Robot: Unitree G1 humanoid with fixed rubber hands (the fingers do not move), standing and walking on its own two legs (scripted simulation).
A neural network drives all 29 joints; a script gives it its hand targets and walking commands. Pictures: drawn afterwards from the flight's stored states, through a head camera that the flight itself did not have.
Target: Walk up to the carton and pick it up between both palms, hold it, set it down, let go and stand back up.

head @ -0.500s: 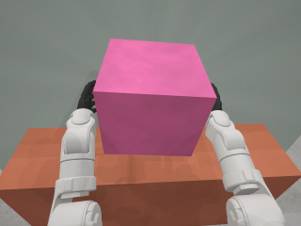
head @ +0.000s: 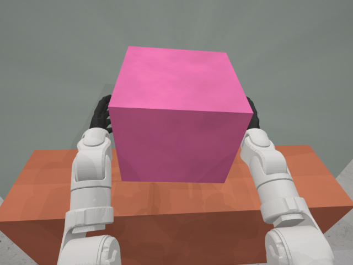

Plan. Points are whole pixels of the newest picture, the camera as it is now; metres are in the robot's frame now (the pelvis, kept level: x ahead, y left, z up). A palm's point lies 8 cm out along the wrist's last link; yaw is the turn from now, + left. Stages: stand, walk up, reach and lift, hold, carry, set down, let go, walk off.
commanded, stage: hold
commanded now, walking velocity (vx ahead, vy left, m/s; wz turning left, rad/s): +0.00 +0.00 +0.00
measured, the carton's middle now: (176, 114) +0.41 +0.00 +0.18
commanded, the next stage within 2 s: none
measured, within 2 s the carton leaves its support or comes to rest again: neither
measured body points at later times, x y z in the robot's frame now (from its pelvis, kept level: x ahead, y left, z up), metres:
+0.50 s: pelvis -0.01 +0.00 +0.00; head -0.06 +0.02 +0.45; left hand +0.37 +0.17 +0.18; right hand +0.37 -0.17 +0.17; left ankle +0.01 +0.11 -0.75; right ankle +0.03 -0.11 -0.75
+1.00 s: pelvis +0.00 +0.00 +0.00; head -0.05 +0.02 +0.45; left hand +0.37 +0.17 +0.18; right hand +0.37 -0.17 +0.17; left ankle +0.01 +0.11 -0.75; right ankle +0.03 -0.11 -0.75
